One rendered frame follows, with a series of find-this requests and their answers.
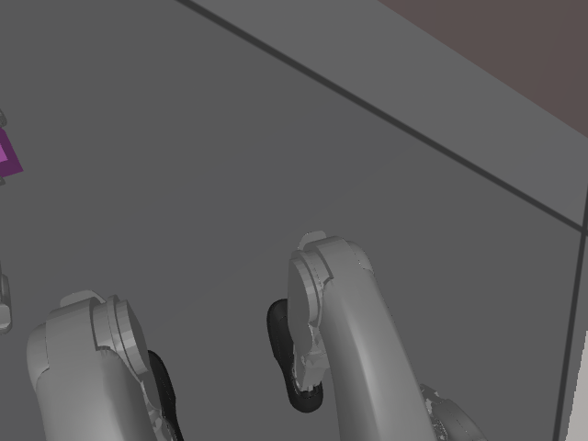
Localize left robot foot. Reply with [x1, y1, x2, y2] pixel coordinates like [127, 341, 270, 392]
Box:
[148, 350, 184, 441]

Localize right robot hand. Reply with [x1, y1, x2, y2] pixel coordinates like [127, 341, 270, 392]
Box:
[420, 384, 488, 441]

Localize right robot foot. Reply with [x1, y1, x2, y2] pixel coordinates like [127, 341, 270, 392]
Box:
[266, 299, 323, 413]

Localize small box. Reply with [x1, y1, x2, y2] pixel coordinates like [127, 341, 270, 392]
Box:
[0, 127, 23, 177]

